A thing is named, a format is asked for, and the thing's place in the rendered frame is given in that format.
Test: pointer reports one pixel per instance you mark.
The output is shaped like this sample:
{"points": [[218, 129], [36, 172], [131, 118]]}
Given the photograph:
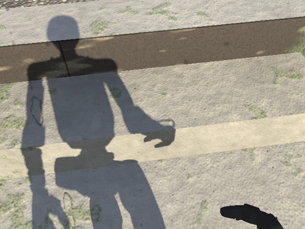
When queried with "right robot hand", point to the right robot hand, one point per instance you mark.
{"points": [[252, 215]]}

